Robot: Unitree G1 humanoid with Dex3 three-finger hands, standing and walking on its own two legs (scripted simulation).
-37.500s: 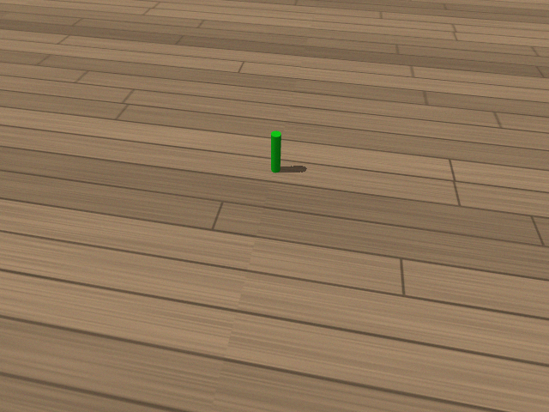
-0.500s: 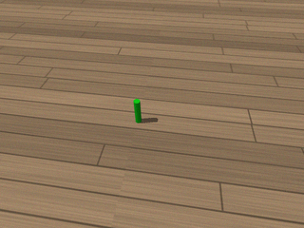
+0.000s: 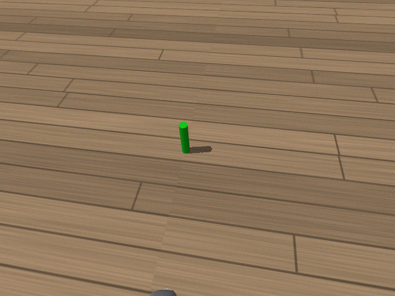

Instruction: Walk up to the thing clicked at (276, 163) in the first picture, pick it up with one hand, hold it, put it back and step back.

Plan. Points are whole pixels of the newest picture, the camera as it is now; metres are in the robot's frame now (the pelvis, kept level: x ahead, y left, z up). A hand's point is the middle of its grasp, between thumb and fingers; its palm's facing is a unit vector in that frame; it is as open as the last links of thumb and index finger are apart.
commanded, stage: step back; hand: left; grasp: from the side
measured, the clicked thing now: (184, 138) +1.02 +0.16 -0.65
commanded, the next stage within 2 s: stand in 0.26 s
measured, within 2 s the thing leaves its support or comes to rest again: neither
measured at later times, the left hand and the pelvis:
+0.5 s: hand out of the picture +0.10 +0.27 -0.15, palm faces -0.05 -0.94 -0.34, open 7.4 cm; pelvis +0.02 +0.02 +0.01, yaw -2 degrees
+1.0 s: hand out of the picture +0.10 +0.27 -0.14, palm faces -0.07 -0.94 -0.34, open 7.4 cm; pelvis +0.02 +0.02 +0.02, yaw -2 degrees
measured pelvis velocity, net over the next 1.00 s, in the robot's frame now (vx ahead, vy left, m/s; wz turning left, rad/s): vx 0.02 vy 0.02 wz -0.03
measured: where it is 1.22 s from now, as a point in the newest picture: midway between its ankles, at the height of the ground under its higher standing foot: outside the picture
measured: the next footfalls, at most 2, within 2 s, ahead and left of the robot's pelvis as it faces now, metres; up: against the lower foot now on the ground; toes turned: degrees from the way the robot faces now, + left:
left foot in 0.04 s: +0.10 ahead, +0.14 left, +0.00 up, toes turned +2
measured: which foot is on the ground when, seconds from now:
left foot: up 0.00-0.02, down 0.04-1.00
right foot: down 0.00-1.00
